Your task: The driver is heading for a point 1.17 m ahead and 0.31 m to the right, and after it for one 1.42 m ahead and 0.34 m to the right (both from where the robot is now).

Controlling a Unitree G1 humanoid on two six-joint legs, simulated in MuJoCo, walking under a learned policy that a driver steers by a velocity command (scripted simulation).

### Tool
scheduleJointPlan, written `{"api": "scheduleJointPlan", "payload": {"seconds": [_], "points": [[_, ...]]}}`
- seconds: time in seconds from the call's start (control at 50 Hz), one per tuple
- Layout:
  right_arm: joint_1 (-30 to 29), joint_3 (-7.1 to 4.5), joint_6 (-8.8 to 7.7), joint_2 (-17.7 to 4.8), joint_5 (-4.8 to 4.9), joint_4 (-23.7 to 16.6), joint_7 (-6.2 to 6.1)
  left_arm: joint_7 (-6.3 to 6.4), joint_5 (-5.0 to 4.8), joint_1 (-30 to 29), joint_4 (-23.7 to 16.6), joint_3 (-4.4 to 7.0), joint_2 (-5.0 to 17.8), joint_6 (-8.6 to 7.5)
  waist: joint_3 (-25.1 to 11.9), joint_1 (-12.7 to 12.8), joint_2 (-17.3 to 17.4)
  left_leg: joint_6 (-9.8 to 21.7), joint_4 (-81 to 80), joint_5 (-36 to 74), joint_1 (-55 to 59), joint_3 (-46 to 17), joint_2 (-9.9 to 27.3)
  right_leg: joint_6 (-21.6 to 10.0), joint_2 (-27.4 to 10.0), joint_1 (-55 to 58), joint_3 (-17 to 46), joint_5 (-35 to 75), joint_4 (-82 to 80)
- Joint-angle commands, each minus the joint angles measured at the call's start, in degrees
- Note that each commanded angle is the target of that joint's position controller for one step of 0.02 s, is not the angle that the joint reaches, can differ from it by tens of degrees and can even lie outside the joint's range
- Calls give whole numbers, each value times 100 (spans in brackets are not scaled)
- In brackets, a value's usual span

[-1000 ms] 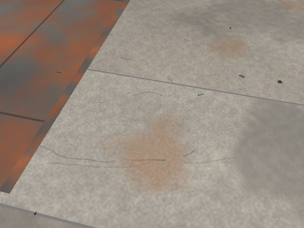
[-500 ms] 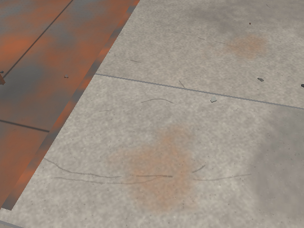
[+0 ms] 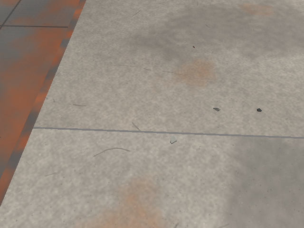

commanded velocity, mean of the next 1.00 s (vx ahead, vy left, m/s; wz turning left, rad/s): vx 0.50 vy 0.00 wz -0.47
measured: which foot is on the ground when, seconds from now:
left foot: down 0.00-0.22, up 0.24-0.66, down 0.68-1.00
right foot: up 0.00-0.18, down 0.20-0.70, up 0.72-1.00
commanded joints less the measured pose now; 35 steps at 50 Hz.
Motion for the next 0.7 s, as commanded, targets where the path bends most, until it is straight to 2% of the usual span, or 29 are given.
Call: {"api": "scheduleJointPlan", "payload": {"seconds": [0.02,0.08,0.12,0.16,0.18,0.2,0.22,0.24,0.26,0.28,0.3,0.32,0.34,0.38,0.44,0.5,0.56,0.62,0.64,0.66,0.68,0.7], "points": [[-287,-156,-69,-923,46,-366,-84,-112,14,-441,-460,-35,112,-76,344,-33,312,768,-699,1149,-642,-295,1615,-7,52,450,-336,708,-780],[79,-186,92,-1008,110,-234,-99,-232,-1,-895,-789,-57,134,-69,434,-189,280,683,-349,1456,301,-182,1887,-148,116,-5,-452,310,-1194],[116,-218,219,-1085,145,-228,-113,-323,-7,-984,-987,-34,212,-57,392,-119,372,571,63,2190,761,-94,2044,-305,236,-49,-617,-284,-1317],[-58,-266,325,-1244,141,-329,-151,-369,-14,-581,-1042,83,445,-21,-12,203,604,414,970,4128,885,108,2046,-528,607,726,-963,-889,-1308],[-159,-272,386,-1268,131,-381,-179,-361,-26,116,-915,218,658,-2,-417,611,629,296,1954,4794,699,253,1932,-686,870,1649,-1102,-906,-1444],[-166,-221,404,-1163,109,-465,-214,-284,-44,1101,-675,431,1033,26,-946,1076,410,85,3352,4418,-83,389,1667,-922,998,3175,-900,-667,-1676],[240,-35,286,-616,-16,-748,-173,-170,-25,1661,-608,641,1758,73,-1620,956,-775,-285,5578,1596,-2450,435,974,-1767,-411,5388,1644,-1134,-1807],[202,75,34,-443,-21,-839,-66,-188,-17,1561,-783,549,1655,22,-2356,778,-1020,-382,6758,-2240,-3834,-835,59,-2466,-1258,6349,4342,-1575,-2883],[-399,-56,-139,-911,212,-982,29,-206,51,1483,-799,407,1213,-25,-1943,1008,-595,-218,6998,-1960,-4471,-1421,432,-2132,-1118,6185,3760,-1622,-3086],[-668,-34,-229,-906,293,-1088,51,-192,55,1200,-828,351,1000,-57,-1248,878,-288,-100,6664,-1470,-4570,-1327,689,-1899,-888,5417,2870,-1251,-3076],[-696,-37,-248,-849,197,-1058,12,-185,51,795,-907,312,868,-66,-783,603,196,-112,6071,-1097,-4306,-1281,925,-1721,-632,4531,2217,-663,-3129],[-643,-95,-191,-923,102,-1007,-24,-172,92,487,-1021,247,680,-74,-563,393,183,-155,5617,-858,-3877,-1278,1098,-1610,-441,3884,1778,-98,-3253],[-565,-110,-107,-907,65,-1010,-18,-159,132,345,-1106,227,645,-72,-489,254,67,-225,5436,-727,-3556,-1289,1135,-1613,-325,3471,1644,167,-3390],[-492,-98,17,-756,-14,-1044,-30,-112,81,374,-1123,260,759,-99,-435,163,59,-451,5013,-496,-3376,-1180,1091,-1688,-203,3055,1333,715,-3526],[-1095,-45,69,-610,-39,-1274,-64,9,29,621,-1068,324,938,-84,-213,312,12,-700,3787,417,-3483,-1102,933,-1552,36,2804,963,686,-3585],[-1690,18,29,-477,15,-1461,-20,67,5,832,-1005,342,971,-30,-136,552,-198,-716,2471,1442,-3055,-1056,653,-1259,273,2626,820,1,-3494],[-2017,-7,-25,-596,95,-1631,34,73,-26,1077,-891,360,980,2,-93,670,-302,-645,1949,1647,-2824,-1164,520,-1154,123,2807,1176,-378,-3299],[-1913,-100,-105,-839,108,-1655,87,118,-28,1076,-869,360,914,58,-114,541,-429,-465,1639,1122,-2654,-1332,519,-1056,-91,3287,1684,-468,-2811],[-1745,-136,-135,-903,113,-1622,89,126,-13,1025,-882,365,911,85,-145,445,-519,-378,1606,838,-2447,-1293,502,-1012,-119,3358,1809,-351,-2625],[-1356,-191,-167,-965,103,-1515,73,125,-6,942,-915,340,832,112,-277,233,-555,-256,1405,781,-1926,-1177,464,-917,11,3329,1816,-179,-2311],[-767,-278,-200,-1135,37,-1407,39,106,19,913,-971,254,608,112,-744,-54,-435,-43,1367,742,-899,-1315,721,-737,335,3101,1593,-56,-1494],[91,-355,-188,-1452,-21,-1345,-11,94,129,1024,-1083,120,272,105,-1595,-326,312,277,1455,366,601,-2340,1735,-502,772,2332,1044,-1155,142]]}}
